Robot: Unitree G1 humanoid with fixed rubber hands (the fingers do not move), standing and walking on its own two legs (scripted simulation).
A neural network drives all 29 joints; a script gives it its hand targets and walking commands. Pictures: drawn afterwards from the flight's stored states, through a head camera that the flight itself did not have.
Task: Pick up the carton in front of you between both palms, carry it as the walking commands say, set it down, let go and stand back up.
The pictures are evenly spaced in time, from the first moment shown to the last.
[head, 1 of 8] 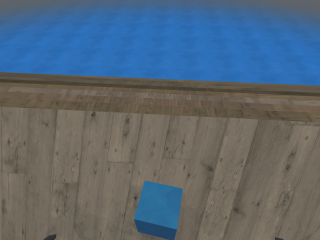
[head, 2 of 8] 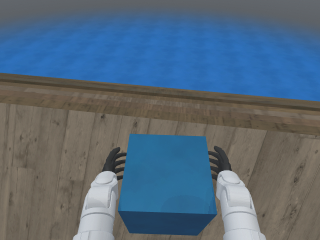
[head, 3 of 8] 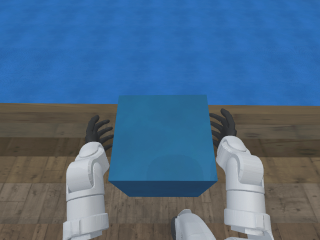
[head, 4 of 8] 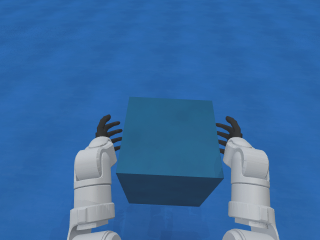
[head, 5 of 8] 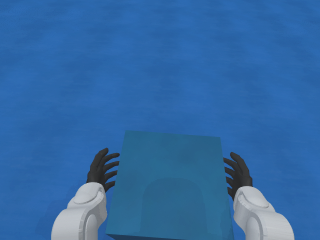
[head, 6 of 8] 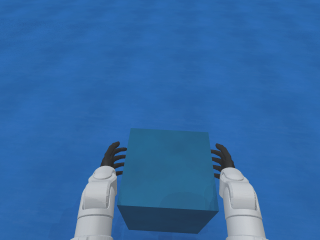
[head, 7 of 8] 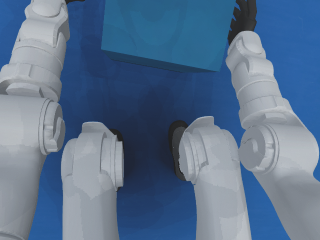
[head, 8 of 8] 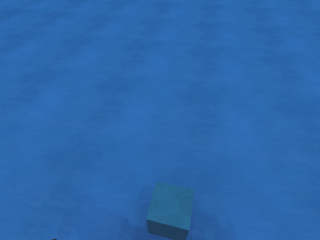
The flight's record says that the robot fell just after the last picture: no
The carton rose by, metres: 0.68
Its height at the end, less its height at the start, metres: -1.40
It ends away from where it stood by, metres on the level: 7.77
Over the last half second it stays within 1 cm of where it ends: yes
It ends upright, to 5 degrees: yes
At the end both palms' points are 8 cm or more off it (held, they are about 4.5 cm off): yes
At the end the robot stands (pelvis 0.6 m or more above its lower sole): yes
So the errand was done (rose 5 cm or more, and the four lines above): yes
